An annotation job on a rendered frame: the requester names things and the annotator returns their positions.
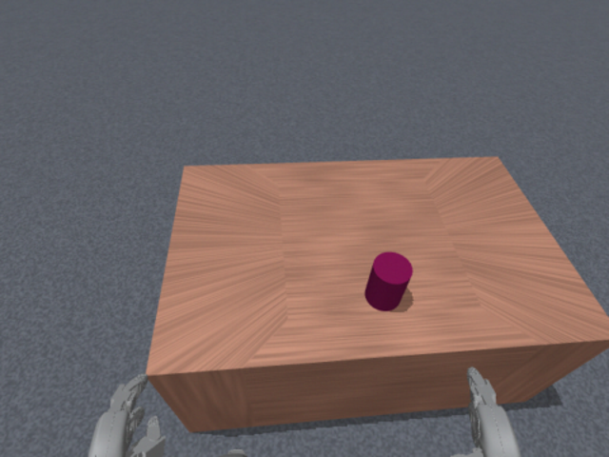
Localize left robot hand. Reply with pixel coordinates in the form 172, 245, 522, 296
88, 373, 166, 457

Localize right robot hand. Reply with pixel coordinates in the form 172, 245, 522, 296
450, 367, 521, 457

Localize can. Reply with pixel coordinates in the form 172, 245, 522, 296
364, 252, 413, 311

